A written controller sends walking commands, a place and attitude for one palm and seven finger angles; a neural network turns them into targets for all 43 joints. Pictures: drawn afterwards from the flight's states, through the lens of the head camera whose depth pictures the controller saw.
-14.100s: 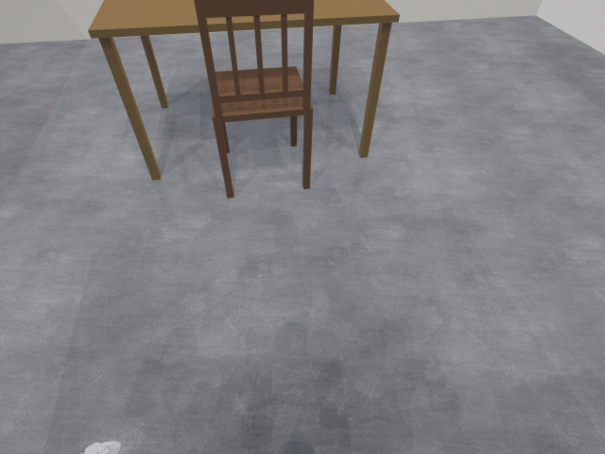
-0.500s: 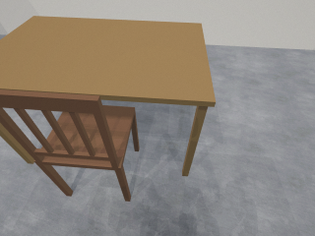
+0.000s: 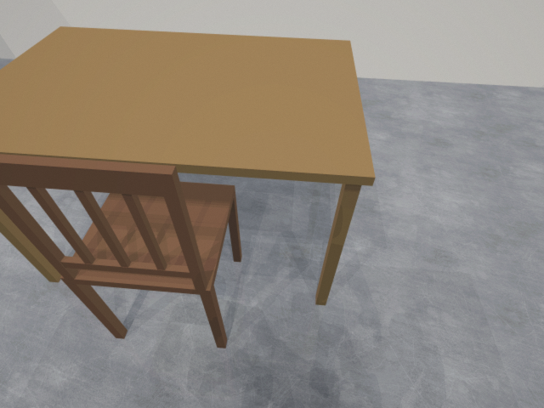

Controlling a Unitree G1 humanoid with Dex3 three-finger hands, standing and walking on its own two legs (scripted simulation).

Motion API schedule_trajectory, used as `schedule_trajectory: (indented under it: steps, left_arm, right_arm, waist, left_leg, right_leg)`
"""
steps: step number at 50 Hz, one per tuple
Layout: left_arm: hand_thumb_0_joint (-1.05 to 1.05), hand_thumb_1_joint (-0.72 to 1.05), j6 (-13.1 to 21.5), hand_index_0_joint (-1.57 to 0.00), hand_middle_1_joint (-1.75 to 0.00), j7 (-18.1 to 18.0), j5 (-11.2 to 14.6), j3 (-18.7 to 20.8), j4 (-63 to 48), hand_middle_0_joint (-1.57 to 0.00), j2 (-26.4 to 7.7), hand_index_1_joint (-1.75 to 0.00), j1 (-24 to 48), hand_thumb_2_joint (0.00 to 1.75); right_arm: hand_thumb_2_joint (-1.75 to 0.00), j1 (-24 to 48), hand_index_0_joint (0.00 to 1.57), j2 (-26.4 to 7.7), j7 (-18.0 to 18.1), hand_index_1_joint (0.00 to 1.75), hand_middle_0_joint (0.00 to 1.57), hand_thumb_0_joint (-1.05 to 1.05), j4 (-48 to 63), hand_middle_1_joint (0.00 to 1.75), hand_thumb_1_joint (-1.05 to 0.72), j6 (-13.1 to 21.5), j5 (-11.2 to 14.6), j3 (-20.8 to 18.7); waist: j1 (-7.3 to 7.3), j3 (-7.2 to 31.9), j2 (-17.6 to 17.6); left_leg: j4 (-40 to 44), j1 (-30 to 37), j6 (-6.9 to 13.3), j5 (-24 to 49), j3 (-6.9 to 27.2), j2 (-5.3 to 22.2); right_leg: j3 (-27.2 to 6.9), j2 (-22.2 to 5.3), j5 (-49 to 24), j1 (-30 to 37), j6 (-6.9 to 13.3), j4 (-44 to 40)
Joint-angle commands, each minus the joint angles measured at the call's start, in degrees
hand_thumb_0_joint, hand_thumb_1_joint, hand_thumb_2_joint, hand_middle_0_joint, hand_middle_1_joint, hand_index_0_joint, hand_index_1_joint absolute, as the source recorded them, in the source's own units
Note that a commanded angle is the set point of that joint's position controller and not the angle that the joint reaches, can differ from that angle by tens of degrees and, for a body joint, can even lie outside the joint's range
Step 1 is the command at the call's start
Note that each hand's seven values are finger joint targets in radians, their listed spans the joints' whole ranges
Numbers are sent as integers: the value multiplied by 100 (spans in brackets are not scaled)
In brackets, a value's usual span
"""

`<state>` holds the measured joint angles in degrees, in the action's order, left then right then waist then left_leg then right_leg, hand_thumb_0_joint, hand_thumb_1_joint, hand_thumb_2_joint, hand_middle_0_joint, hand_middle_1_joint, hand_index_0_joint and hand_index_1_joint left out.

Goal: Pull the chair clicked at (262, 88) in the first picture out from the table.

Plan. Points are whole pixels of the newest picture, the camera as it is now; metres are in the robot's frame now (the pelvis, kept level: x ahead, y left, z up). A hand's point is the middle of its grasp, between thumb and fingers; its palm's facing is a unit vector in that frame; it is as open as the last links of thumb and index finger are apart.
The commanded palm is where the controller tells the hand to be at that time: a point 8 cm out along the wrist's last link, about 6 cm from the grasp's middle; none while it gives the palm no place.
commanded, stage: look again from close up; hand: left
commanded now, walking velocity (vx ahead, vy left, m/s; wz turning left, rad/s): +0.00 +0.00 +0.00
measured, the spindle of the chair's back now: (106, 230) +0.47 +0.40 -0.11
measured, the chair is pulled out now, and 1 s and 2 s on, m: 0.00 0.00 0.00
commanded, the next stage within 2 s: raise the hand toward the chair's back in 0.56 s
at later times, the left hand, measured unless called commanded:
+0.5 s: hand out of the picture +0.06 +0.24 -0.16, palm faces -0.01 -0.95 -0.32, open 7.4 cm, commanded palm none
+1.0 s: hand (131, 394) +0.15 +0.22 -0.07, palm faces -0.05 -1.00 -0.03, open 8.6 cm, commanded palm +0.12 +0.28 -0.07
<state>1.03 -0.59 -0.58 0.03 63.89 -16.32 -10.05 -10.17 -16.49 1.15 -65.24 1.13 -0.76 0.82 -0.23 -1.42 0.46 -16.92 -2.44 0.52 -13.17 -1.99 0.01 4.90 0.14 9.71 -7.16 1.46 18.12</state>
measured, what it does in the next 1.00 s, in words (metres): lowers itself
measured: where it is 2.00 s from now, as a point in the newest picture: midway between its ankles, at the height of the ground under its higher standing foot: outside the picture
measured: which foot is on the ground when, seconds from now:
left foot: down 0.00-1.00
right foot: down 0.00-1.00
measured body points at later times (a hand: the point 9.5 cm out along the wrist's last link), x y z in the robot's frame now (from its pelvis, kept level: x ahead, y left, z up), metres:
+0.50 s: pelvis +0.00 +0.00 +0.00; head +0.01 +0.00 +0.45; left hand +0.06 +0.29 -0.14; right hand +0.06 -0.28 -0.14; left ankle -0.04 +0.11 -0.75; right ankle +0.00 -0.10 -0.75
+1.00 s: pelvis -0.04 +0.00 -0.09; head +0.02 +0.01 +0.35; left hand +0.15 +0.28 -0.07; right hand +0.18 -0.24 -0.14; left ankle -0.04 +0.11 -0.75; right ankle +0.00 -0.10 -0.75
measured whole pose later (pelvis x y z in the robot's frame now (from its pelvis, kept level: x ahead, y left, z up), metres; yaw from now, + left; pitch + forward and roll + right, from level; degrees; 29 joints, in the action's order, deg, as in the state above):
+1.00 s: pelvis -0.04 +0.00 -0.09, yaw -1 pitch +14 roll +1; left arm 38.5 33.4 22.1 17.1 22.6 -14.4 -16.6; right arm -9.5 -15.0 0.1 -31.3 18.6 1.7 -1.8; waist -1.0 7.3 -2.7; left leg -64.1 -46.0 1.2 -31.9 -3.1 0.0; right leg 3.3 -2.1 26.6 -51.0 1.9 63.8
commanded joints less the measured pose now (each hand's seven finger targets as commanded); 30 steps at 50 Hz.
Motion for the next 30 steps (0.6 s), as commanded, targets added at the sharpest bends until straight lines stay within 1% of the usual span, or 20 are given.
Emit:
schedule_trajectory:
  steps: [1, 4, 5, 6, 9, 12, 15, 16, 19, 20, 21, 22, 27, 28, 30]
  left_arm:
    - [0, 90, 101, -20, -30, -68, -14, 207, -292, -20, -1059, -30, 47, 90]
    - [0, 90, 109, -20, -30, -65, -9, 212, -284, -20, -1099, -30, 77, 90]
    - [0, 90, 106, -20, -30, -68, -12, 212, -298, -20, -1097, -30, 82, 90]
    - [0, 90, 101, -20, -30, -66, -10, 207, -287, -20, -1101, -30, 104, 90]
    - [0, 90, 99, -20, -30, -58, -10, 207, -289, -20, -1133, -30, 134, 90]
    - [0, 90, 95, -20, -30, -60, -11, 210, -290, -20, -1151, -30, 148, 90]
    - [0, 90, 89, -20, -30, -60, -17, 215, -296, -20, -1159, -30, 146, 90]
    - [0, 90, 85, -20, -30, -59, -15, 212, -289, -20, -1165, -30, 171, 90]
    - [0, 90, 90, -20, -30, -53, -12, 216, -295, -20, -1197, -30, 189, 90]
    - [0, 90, 81, -20, -30, -54, -17, 213, -295, -20, -1196, -30, 191, 90]
    - [0, 90, 86, -20, -30, -55, -15, 213, -290, -20, -1201, -30, 179, 90]
    - [0, 90, 92, -20, -30, -54, -14, 219, -293, -20, -1222, -30, 200, 90]
    - [0, 90, 100, -20, -30, -54, -12, 215, -305, -20, -1269, -30, 224, 90]
    - [0, 90, 105, -20, -30, -53, -14, 218, -302, -20, -1278, -30, 243, 90]
    - [0, 90, 94, -20, -30, -53, -15, 217, -311, -20, -1268, -30, 241, 90]
  right_arm:
    - [-90, 22, 20, -1056, 35, 30, 20, 0, 248, 30, -90, 83, 1, -187]
    - [-90, 47, 20, -1104, 33, 30, 20, 0, 252, 30, -90, 85, -2, -194]
    - [-90, 16, 20, -1084, 32, 30, 20, 0, 264, 30, -90, 84, 4, -193]
    - [-90, 61, 20, -1114, 33, 30, 20, 0, 257, 30, -90, 83, 1, -193]
    - [-90, 94, 20, -1148, 30, 30, 20, 0, 259, 30, -90, 84, -3, -189]
    - [-90, 96, 20, -1168, 31, 30, 20, 0, 273, 30, -90, 93, 0, -186]
    - [-90, 86, 20, -1157, 32, 30, 20, 0, 283, 30, -90, 93, 3, -184]
    - [-90, 121, 20, -1191, 31, 30, 20, 0, 287, 30, -90, 94, 2, -182]
    - [-90, 146, 20, -1228, 30, 30, 20, 0, 300, 30, -90, 97, 2, -185]
    - [-90, 140, 20, -1205, 30, 30, 20, 0, 298, 30, -90, 90, 6, -181]
    - [-90, 155, 20, -1221, 26, 30, 20, 0, 294, 30, -90, 98, 5, -182]
    - [-90, 154, 20, -1238, 29, 30, 20, 0, 310, 30, -90, 99, 4, -186]
    - [-90, 200, 20, -1268, 22, 30, 20, 0, 315, 30, -90, 94, 8, -191]
    - [-90, 208, 20, -1278, 20, 30, 20, 0, 318, 30, -90, 95, 7, -199]
    - [-90, 205, 20, -1268, 21, 30, 20, 0, 325, 30, -90, 91, 3, -193]
  waist:
    - [20, 108, -47]
    - [30, 180, -26]
    - [32, 226, -69]
    - [29, 167, 4]
    - [23, 76, -17]
    - [22, 194, 26]
    - [14, 195, -51]
    - [13, 152, 0]
    - [17, 182, -20]
    - [10, 124, -27]
    - [11, 211, 13]
    - [14, 239, -32]
    - [17, 230, -18]
    - [25, 254, -85]
    - [22, 245, -22]
  left_leg:
    - [280, -363, 79, 1071, 611, 800]
    - [293, -311, 71, 1083, 613, 800]
    - [287, -300, 75, 1145, 619, 813]
    - [309, -320, 66, 1091, 615, 813]
    - [348, -366, 66, 1028, 630, 807]
    - [339, -317, 63, 1164, 628, 825]
    - [354, -319, 70, 1222, 639, 834]
    - [364, -336, 63, 1196, 643, 826]
    - [367, -316, 65, 1197, 657, 820]
    - [372, -339, 70, 1182, 659, 825]
    - [355, -295, 69, 1243, 649, 822]
    - [346, -276, 67, 1261, 650, 825]
    - [341, -262, 64, 1255, 647, 818]
    - [340, -248, 65, 1271, 656, 819]
    - [346, -246, 64, 1312, 644, 827]
  right_leg:
    - [-807, -861, -1072, 248, 51, -229]
    - [-818, -873, -1125, 281, 56, -236]
    - [-800, -856, -1174, 323, 52, -216]
    - [-802, -864, -1095, 276, 48, -228]
    - [-814, -857, -1001, 239, 48, -257]
    - [-795, -855, -1102, 315, 41, -223]
    - [-765, -850, -1111, 335, 39, -213]
    - [-759, -862, -1067, 312, 30, -224]
    - [-784, -865, -1086, 327, 36, -235]
    - [-769, -850, -1047, 303, 32, -244]
    - [-764, -873, -1099, 340, 29, -232]
    - [-780, -869, -1148, 347, 33, -228]
    - [-779, -889, -1204, 357, 33, -252]
    - [-780, -890, -1237, 361, 34, -243]
    - [-773, -872, -1240, 368, 36, -239]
